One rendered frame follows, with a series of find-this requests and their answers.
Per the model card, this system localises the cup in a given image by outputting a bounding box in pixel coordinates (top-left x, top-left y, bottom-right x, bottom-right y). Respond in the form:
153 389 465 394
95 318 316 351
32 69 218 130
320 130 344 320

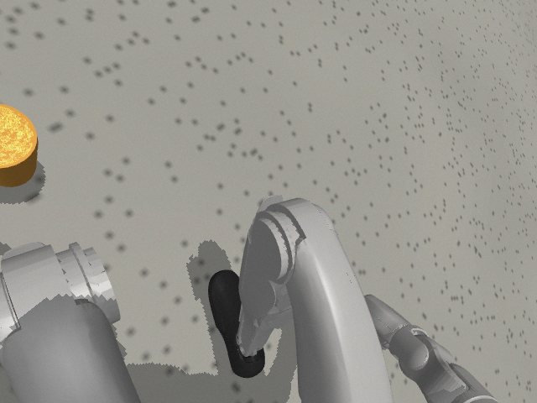
0 103 38 187

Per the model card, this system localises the right robot arm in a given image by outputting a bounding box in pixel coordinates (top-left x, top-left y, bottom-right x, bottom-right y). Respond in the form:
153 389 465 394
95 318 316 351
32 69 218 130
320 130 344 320
388 325 498 403

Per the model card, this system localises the right robot foot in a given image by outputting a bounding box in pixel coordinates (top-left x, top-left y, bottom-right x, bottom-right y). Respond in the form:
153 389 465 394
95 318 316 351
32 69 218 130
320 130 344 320
208 270 265 378

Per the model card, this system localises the right robot hand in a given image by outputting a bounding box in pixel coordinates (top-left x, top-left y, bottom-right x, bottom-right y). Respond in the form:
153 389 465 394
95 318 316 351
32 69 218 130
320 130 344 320
364 295 411 350

